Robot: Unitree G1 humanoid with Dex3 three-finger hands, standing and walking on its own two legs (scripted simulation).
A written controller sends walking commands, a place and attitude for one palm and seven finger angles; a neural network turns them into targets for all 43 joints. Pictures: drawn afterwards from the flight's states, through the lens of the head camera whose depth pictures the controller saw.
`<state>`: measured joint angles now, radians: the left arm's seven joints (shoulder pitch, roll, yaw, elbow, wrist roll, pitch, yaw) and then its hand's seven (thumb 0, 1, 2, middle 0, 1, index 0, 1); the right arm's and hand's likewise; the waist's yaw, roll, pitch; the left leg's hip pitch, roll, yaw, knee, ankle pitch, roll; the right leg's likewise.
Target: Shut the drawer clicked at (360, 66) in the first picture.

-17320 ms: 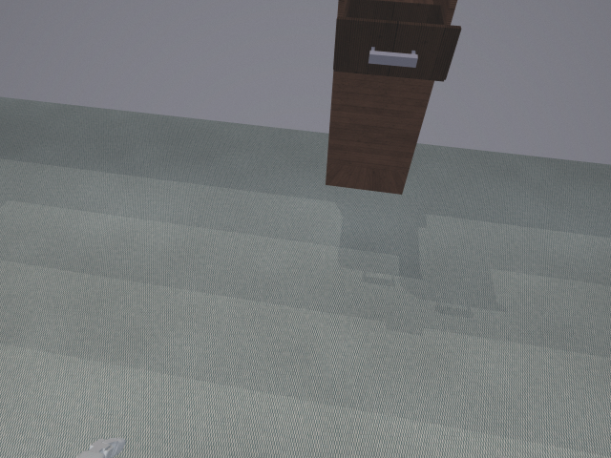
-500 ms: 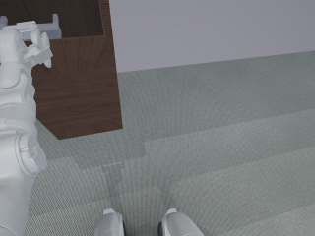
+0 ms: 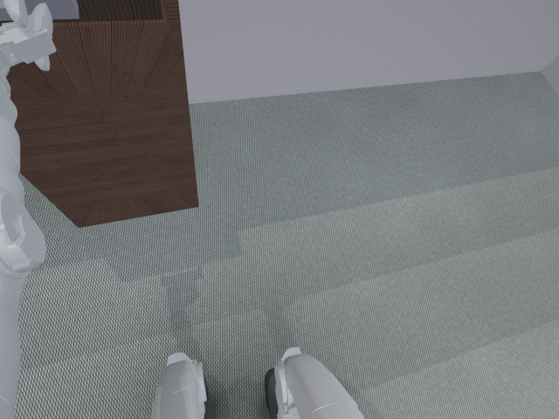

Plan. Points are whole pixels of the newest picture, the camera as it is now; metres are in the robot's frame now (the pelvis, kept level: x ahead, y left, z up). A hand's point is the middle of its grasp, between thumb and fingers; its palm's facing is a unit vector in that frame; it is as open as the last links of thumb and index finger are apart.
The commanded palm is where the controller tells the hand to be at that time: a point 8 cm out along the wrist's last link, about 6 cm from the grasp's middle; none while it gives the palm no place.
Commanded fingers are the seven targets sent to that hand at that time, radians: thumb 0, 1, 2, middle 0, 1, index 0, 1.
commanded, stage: pull the fist back off the drawer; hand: left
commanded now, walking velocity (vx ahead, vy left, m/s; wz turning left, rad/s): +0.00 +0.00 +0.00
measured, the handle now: out of the picture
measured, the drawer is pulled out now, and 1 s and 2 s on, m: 0.00 0.00 0.00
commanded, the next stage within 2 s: draw the hand back to the body in 0.64 s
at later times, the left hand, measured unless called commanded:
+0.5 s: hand (48, 35) +0.58 +0.20 +0.11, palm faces +0.12 -0.99 -0.01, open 3.1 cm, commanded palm +0.55 +0.22 +0.11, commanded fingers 0.00 0.90 0.90 -1.40 -1.60 -1.40 -1.60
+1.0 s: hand (29, 70) +0.51 +0.20 +0.13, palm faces +0.11 -0.99 -0.03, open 3.3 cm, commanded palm +0.46 +0.24 +0.15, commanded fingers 0.00 0.90 0.90 -1.40 -1.60 -1.40 -1.60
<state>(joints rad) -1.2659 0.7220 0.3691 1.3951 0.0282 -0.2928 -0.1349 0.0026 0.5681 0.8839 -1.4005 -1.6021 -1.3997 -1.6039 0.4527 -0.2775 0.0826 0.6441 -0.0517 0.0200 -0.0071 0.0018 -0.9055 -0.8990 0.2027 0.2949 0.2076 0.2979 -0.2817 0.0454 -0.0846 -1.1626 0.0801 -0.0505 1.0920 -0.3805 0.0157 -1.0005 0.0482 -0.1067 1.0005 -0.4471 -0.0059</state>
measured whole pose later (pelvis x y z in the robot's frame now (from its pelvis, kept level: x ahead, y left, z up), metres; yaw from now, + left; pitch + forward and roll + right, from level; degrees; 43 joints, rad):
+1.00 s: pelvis +0.07 +0.00 +0.05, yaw -1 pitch +17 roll -3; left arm -0.50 0.36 0.36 0.68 -0.17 -0.23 -0.15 0.02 0.90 0.90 -1.40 -1.60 -1.40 -1.60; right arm 0.42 -0.26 0.00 0.57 0.02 0.10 0.03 0.01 -0.91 -0.90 0.20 0.29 0.21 0.30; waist -0.10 0.06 -0.14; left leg -0.73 0.07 0.03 0.85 -0.41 0.01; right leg -0.61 0.05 -0.02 0.78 -0.44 -0.01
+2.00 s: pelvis +0.04 -0.02 +0.09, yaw +2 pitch -4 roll -1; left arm 0.57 0.33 0.28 -0.46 -0.08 -0.12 0.09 0.01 0.89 0.90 -1.41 -1.60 -1.40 -1.60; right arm 0.20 -0.24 0.02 0.61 0.00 -0.06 -0.08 0.01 -0.90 -0.90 0.20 0.29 0.21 0.30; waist 0.06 0.09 0.01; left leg -0.13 0.03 0.02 0.41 -0.20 -0.01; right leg -0.01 0.02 -0.03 0.34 -0.25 -0.02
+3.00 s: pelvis -0.04 +0.01 +0.08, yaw +5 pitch +0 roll -3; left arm 0.62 0.40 0.37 -0.57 -0.03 -0.22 0.13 0.01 0.89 0.90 -1.41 -1.60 -1.40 -1.60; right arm 0.20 -0.22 0.00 0.51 0.00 -0.01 -0.08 0.01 -0.90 -0.90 0.20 0.30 0.21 0.30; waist -0.01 0.04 0.04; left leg -0.42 0.01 -0.01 0.52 -0.13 0.05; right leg -0.30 0.03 -0.01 0.51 -0.25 0.03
